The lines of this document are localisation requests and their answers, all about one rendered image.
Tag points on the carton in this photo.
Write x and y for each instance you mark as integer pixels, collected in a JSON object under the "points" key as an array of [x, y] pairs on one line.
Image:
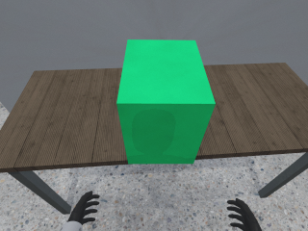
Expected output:
{"points": [[164, 101]]}

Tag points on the left robot forearm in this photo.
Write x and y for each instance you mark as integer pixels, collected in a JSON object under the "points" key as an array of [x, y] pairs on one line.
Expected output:
{"points": [[72, 226]]}

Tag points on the robot right hand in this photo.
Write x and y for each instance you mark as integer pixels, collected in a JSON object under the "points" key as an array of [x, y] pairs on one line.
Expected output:
{"points": [[250, 223]]}

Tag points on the table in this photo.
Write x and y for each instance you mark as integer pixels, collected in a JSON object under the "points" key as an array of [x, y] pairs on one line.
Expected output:
{"points": [[68, 118]]}

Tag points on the robot left hand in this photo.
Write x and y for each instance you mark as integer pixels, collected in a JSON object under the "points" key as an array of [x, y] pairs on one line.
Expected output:
{"points": [[80, 208]]}

